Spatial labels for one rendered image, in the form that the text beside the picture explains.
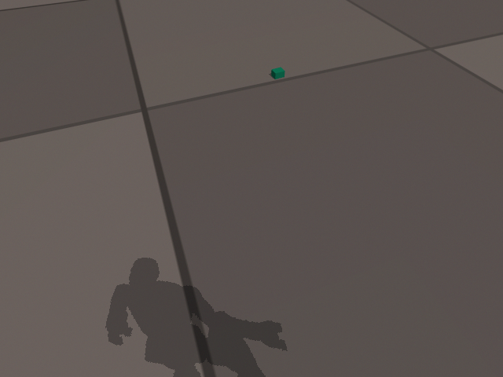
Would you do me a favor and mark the small box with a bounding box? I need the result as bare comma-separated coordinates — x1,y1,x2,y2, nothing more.
271,68,285,79

